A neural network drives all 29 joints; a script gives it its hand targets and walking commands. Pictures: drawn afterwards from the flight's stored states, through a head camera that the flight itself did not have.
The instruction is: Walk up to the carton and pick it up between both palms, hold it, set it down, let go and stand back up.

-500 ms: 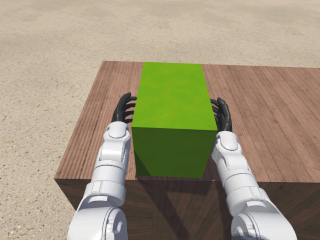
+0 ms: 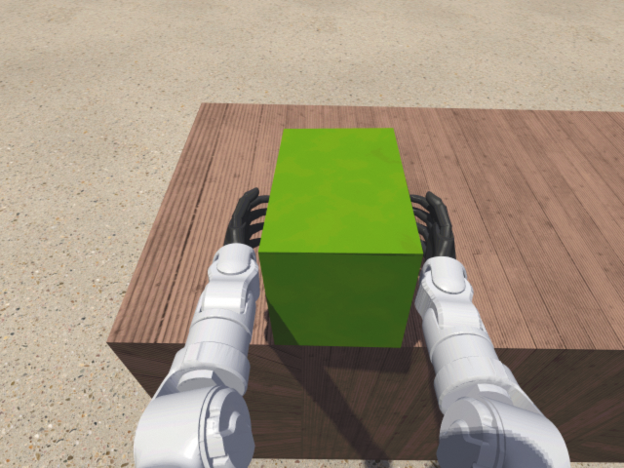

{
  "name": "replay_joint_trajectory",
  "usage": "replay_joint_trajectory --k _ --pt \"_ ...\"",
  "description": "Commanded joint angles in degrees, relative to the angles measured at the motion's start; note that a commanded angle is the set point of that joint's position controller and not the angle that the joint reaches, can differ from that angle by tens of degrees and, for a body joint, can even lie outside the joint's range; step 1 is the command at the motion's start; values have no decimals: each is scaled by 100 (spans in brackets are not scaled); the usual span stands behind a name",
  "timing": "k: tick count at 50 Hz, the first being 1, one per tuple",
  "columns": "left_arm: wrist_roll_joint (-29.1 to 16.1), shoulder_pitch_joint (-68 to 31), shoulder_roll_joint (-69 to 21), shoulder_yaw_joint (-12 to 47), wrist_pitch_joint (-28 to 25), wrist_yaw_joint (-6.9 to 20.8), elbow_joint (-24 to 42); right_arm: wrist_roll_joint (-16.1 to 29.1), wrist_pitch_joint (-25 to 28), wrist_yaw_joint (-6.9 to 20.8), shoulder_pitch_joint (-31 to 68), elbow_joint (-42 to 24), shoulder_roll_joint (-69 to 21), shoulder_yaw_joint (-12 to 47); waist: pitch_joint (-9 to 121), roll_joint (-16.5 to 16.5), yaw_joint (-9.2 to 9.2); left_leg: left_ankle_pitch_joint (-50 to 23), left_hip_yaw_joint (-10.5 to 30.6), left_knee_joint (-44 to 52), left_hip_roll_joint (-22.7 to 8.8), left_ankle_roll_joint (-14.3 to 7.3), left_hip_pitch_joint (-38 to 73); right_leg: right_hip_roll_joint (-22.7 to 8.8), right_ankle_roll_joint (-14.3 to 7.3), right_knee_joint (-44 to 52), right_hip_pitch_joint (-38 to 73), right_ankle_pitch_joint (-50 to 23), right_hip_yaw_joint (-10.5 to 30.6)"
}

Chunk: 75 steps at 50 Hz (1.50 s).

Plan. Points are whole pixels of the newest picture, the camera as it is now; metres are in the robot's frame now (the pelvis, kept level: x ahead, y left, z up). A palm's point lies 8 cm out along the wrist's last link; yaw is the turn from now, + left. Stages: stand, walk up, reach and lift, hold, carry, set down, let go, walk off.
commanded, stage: set down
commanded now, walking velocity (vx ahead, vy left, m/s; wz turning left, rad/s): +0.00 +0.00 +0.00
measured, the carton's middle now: (337, 229) +0.45 +0.01 +0.07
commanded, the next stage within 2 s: none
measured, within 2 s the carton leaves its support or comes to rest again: rests again in 0.98 s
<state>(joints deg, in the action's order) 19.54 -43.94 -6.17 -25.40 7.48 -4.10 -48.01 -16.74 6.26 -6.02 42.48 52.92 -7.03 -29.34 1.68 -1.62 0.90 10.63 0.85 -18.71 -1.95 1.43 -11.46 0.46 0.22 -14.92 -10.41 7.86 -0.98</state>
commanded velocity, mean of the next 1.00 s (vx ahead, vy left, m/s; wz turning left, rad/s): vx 0.00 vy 0.00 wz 0.00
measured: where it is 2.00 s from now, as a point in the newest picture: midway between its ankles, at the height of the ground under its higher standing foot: outside the picture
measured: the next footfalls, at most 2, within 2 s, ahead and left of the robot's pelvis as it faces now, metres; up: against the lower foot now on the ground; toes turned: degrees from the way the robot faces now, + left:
none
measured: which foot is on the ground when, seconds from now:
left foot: down 0.00-1.00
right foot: down 0.00-1.00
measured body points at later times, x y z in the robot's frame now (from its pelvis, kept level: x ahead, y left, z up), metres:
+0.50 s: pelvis +0.00 +0.00 +0.00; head +0.04 +0.01 +0.45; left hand +0.41 +0.13 +0.05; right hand +0.41 -0.13 +0.06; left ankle -0.01 +0.13 -0.75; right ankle -0.01 -0.12 -0.75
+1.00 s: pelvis +0.00 +0.00 +0.00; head +0.06 +0.01 +0.45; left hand +0.42 +0.14 +0.05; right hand +0.41 -0.13 +0.05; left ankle -0.01 +0.13 -0.75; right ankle -0.01 -0.12 -0.75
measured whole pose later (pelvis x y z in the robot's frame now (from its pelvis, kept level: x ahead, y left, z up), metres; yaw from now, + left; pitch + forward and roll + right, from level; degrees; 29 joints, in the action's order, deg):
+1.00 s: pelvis +0.00 +0.00 +0.00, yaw -1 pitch +8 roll -1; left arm 23.1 -43.9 -8.6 -30.2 -2.7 -3.6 -51.0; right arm -25.0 13.7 -3.9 40.8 51.8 -8.6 -35.9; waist 1.9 -0.5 2.1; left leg 10.2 -1.5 -18.8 -2.1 0.9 -16.9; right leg -0.2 0.5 -15.8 -16.4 7.6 -1.5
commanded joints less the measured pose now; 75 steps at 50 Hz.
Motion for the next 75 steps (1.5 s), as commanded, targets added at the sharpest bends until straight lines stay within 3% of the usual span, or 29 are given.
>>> replay_joint_trajectory --k 1,19,31,32,34,37,42,44,45,48,53,57,58,60,65,72,74,75 --pt "-145 -4249 -2941 1687 -549 598 685 -262 514 945 4220 -551 -2817 1740 3845 300 -70 -2445 -712 -149 192 299 881 158 202 -452 1822 -2904 -522" --pt "-77 -3991 -2941 1743 -1109 494 442 -428 887 931 3877 -415 -2976 1940 4081 250 25 -2528 -722 -172 143 198 350 89 169 -642 2035 -3385 -420" --pt "119 -3828 -2765 1369 -1342 593 -1 -791 962 909 3630 -129 -2994 1594 3691 65 30 -1805 -796 70 154 68 -43 32 198 -582 2061 -2898 -370" --pt "255 -3755 -2719 1160 -1278 591 -150 -892 904 917 3660 -140 -2961 1428 3496 50 126 -1544 -856 144 180 91 -221 12 215 -494 1987 -2544 -434" --pt "246 -3790 -2773 1142 -1205 607 -78 -926 873 956 3675 -246 -2933 1283 3532 131 97 -1463 -882 181 165 75 -111 6 185 -478 1853 -2281 -419" --pt "254 -3780 -2699 1222 -1202 532 98 -862 930 1008 3769 -403 -2910 1396 3853 166 203 -1814 -901 58 154 106 106 50 165 -508 1759 -2292 -448" --pt "260 -3697 -2725 1147 -1160 549 67 -962 926 1018 3666 -312 -2765 1240 3671 122 81 -1780 -848 10 129 115 233 45 137 -435 1495 -2099 -495" --pt "361 -3569 -2681 996 -1164 580 -51 -1058 941 1025 3676 -361 -2806 1189 3627 46 158 -1664 -844 65 132 90 56 22 180 -456 1606 -2167 -461" --pt "356 -3524 -2654 986 -1179 578 -42 -1124 949 1016 3601 -264 -2776 1118 3553 15 93 -1729 -845 71 126 65 59 53 184 -473 1702 -2286 -498" --pt "469 -3268 -2577 841 -1216 623 -178 -1155 1006 1001 3406 -158 -2798 1150 3375 -71 135 -1789 -884 39 132 63 24 33 212 -492 1701 -2434 -510" --pt "507 -3055 -2664 956 -1259 620 -123 -1187 1163 1019 3317 -233 -2703 1201 3401 99 110 -2239 -866 -16 124 61 71 59 210 -596 1747 -2742 -507" --pt "490 -3163 -2673 1030 -1294 578 -103 -1268 1185 994 3287 0 -2646 1012 3252 134 18 -2049 -857 -30 75 103 237 93 148 -461 1374 -2190 -554" --pt "538 -3031 -2664 1006 -1261 561 -152 -1289 1181 996 3214 -16 -2589 953 3229 251 46 -2243 -864 -68 68 146 273 76 128 -456 1408 -2272 -563" --pt "633 -2822 -2562 885 -1224 575 -169 -1221 1144 977 3068 41 -2602 1051 3061 64 90 -2121 -851 -35 83 62 278 72 186 -462 1476 -2414 -523" --pt "528 -2817 -2434 1038 -1404 569 -90 -1162 1295 896 2985 -105 -2516 1177 3334 152 71 -2065 -869 -26 126 33 -181 -8 221 -682 1850 -3022 -460" --pt "652 -2864 -2044 721 -1524 524 -270 -1254 1264 845 2944 118 -2227 916 3117 33 109 -1678 -884 70 110 2 -228 9 198 -578 1568 -2410 -452" --pt "517 -2806 -1672 783 -1584 388 -234 -1063 1250 778 2839 139 -1672 832 3357 339 108 -2121 -910 -89 99 125 -23 66 140 -606 1454 -2455 -430" --pt "588 -2801 -1681 575 -1596 385 -338 -1084 1211 768 2898 136 -1801 784 3201 168 180 -2003 -910 -92 121 75 -122 56 175 -569 1476 -2392 -415"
